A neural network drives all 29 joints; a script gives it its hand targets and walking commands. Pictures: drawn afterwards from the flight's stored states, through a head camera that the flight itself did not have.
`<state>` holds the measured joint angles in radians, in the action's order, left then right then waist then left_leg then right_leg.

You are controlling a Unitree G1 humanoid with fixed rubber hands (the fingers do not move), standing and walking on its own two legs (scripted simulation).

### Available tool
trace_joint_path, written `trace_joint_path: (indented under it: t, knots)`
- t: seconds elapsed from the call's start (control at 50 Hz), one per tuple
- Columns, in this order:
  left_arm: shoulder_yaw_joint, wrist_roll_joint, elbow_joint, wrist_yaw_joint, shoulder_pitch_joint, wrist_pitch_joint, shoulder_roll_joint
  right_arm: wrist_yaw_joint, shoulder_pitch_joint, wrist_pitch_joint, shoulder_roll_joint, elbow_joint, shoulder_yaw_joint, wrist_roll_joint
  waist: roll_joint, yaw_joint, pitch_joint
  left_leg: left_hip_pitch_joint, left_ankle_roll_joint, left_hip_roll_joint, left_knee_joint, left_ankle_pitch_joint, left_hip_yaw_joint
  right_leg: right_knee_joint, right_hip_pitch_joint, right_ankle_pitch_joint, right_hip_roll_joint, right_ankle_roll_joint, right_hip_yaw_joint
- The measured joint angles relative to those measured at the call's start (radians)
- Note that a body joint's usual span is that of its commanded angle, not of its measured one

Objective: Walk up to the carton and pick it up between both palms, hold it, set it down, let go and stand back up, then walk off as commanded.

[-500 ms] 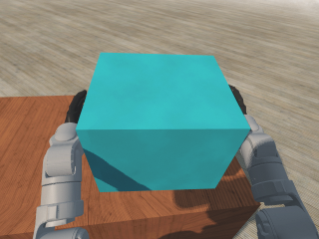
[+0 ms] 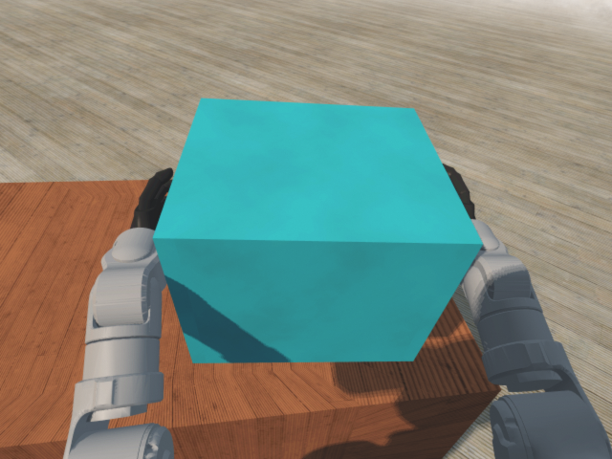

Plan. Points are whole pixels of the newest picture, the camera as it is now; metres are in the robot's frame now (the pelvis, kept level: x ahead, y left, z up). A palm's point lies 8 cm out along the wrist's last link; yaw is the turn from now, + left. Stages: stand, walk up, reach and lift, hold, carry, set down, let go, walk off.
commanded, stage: hold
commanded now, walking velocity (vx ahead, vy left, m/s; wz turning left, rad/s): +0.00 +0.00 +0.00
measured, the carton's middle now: (307, 230) +0.38 +0.00 +0.15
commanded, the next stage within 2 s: none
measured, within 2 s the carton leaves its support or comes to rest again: neither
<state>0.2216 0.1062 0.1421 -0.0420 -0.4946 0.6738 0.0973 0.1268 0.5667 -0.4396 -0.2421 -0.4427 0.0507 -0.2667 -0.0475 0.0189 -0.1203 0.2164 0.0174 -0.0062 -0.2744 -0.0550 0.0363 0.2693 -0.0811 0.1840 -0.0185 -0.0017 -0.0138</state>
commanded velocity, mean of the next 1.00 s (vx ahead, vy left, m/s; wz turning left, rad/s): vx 0.00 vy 0.00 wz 0.00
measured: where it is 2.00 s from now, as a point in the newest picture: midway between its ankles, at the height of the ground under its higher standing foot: outside the picture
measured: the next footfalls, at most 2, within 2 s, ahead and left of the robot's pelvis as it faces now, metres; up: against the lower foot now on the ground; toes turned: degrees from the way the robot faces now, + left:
none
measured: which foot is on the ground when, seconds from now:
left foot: down 0.00-1.00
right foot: down 0.00-1.00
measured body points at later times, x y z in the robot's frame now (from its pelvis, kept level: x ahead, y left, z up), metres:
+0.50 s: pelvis +0.01 +0.00 +0.00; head -0.04 +0.02 +0.45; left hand +0.36 +0.19 +0.16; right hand +0.38 -0.19 +0.17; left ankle +0.06 +0.11 -0.75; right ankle -0.03 -0.12 -0.75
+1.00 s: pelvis +0.00 +0.00 +0.00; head -0.05 +0.02 +0.45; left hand +0.36 +0.20 +0.17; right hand +0.38 -0.19 +0.18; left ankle +0.06 +0.11 -0.75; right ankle -0.03 -0.12 -0.75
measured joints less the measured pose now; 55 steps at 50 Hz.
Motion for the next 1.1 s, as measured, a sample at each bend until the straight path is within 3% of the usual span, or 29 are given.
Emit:
trace_joint_path:
  t: [0.14,0.32,0.46,0.58,0.68,0.88,1.0,1.1]
  knots:
    - [0.012,0.005,0.016,0.001,-0.02,-0.002,-0.003,-0.003,0.029,0.003,-0.006,-0.026,-0.003,-0.002,-0.002,-0.004,0.014,-0.006,0.003,-0.001,0.004,0.0,0.005,-0.008,0.005,-0.003,0.0,0.002,-0.005]
    - [-0.01,-0.006,-0.104,0.007,0.08,0.008,0.002,0.012,-0.039,0.0,-0.003,0.067,-0.033,-0.019,-0.004,0.016,-0.001,-0.019,-0.001,0.005,0.0,-0.014,-0.006,-0.023,0.032,0.003,0.004,0.003,0.006]
    - [0.009,0.016,-0.045,-0.009,0.032,0.028,-0.014,0.003,-0.013,-0.021,-0.002,0.02,-0.013,-0.01,0.001,0.01,0.024,-0.036,0.001,0.006,0.001,-0.012,-0.003,-0.011,0.042,0.008,0.005,0.002,0.003]
    - [-0.016,-0.01,-0.105,0.017,0.058,0.009,-0.007,0.009,-0.042,-0.005,-0.015,0.093,-0.018,-0.018,0.015,0.004,0.008,-0.011,-0.003,-0.001,0.003,-0.004,0.001,-0.017,0.016,-0.004,-0.001,0.001,-0.002]
    - [0.024,0.015,-0.033,-0.009,0.011,0.019,-0.02,0.004,0.004,-0.021,-0.007,0.019,-0.011,-0.002,0.008,-0.005,0.015,-0.028,-0.001,-0.005,0.012,0.002,0.003,-0.012,0.026,-0.004,-0.005,-0.003,-0.004]
    - [-0.001,-0.008,-0.016,-0.001,0.003,-0.003,0.012,0.006,0.0,0.006,0.007,0.017,-0.005,0.011,-0.002,0.003,-0.007,0.002,-0.006,-0.006,0.001,0.002,-0.009,-0.003,0.001,-0.001,-0.007,-0.005,0.008]
    - [0.024,0.018,0.03,-0.018,-0.028,0.003,-0.001,0.005,0.036,-0.005,0.002,-0.035,-0.003,0.006,0.004,0.003,0.012,-0.021,0.0,0.0,0.005,0.0,-0.004,-0.006,0.022,0.001,-0.001,-0.001,0.003]
    - [0.011,0.015,-0.008,-0.015,0.007,0.001,-0.002,0.006,0.012,0.002,-0.005,-0.01,-0.019,-0.004,0.007,0.005,0.009,-0.018,0.001,0.003,0.004,-0.004,-0.001,-0.009,0.02,0.001,0.003,0.003,0.0]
